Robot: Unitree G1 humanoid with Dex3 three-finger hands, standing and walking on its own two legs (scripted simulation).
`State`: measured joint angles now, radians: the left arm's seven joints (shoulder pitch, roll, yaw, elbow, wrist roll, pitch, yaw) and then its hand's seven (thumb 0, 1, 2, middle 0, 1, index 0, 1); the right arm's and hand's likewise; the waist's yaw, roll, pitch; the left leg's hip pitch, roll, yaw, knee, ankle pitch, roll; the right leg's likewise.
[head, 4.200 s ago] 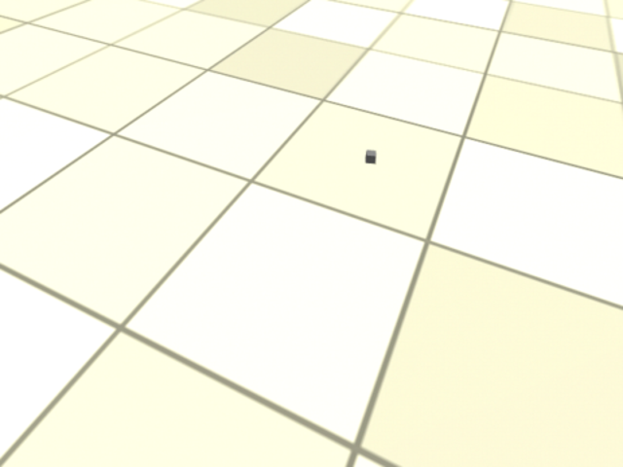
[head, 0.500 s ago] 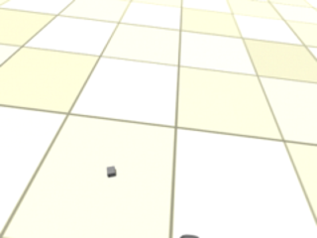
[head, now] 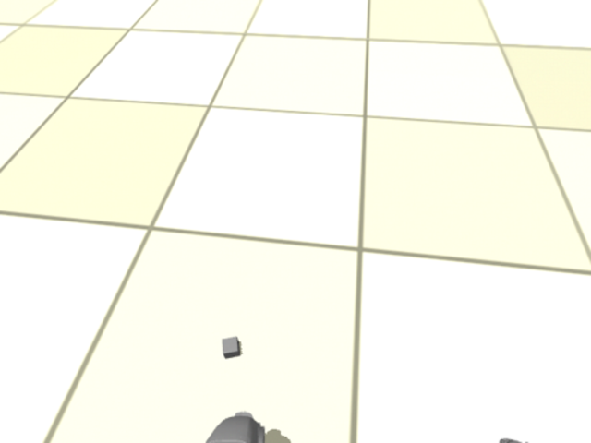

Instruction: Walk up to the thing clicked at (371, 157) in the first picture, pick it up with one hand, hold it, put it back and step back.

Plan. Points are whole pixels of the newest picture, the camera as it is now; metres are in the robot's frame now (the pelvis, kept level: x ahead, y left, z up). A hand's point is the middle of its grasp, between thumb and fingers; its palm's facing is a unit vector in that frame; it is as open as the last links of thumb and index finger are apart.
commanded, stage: walk up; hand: left
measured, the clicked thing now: (231, 347) +0.49 +0.26 -0.73
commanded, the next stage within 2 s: none
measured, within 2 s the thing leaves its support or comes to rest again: neither
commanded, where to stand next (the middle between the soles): +0.09 +0.00 m, yaw +0 degrees
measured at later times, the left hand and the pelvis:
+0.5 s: hand out of the picture +0.11 +0.28 -0.15, palm faces -0.05 -0.93 -0.36, open 7.4 cm; pelvis +0.04 +0.02 +0.01, yaw -2 degrees
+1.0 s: hand (125, 439) +0.15 +0.27 -0.14, palm faces -0.07 -0.94 -0.33, open 7.4 cm; pelvis +0.05 +0.02 +0.02, yaw -2 degrees
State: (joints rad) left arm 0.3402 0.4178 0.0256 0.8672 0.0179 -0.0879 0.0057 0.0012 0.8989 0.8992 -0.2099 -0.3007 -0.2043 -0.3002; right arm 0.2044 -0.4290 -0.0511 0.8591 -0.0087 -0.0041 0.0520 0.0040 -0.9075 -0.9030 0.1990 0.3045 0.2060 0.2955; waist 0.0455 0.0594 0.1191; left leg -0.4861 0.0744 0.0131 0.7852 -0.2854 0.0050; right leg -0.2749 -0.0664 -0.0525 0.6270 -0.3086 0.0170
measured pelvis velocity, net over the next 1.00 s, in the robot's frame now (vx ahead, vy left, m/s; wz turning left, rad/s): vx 0.05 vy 0.02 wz -0.04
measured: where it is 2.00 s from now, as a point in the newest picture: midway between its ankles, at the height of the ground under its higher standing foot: outside the picture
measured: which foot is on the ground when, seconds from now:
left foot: up 0.00-0.04, down 0.06-1.00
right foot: down 0.00-1.00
